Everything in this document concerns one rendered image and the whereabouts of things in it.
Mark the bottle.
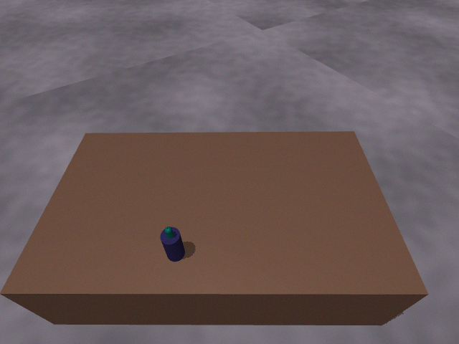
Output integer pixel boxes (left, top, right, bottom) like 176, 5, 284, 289
160, 226, 185, 262

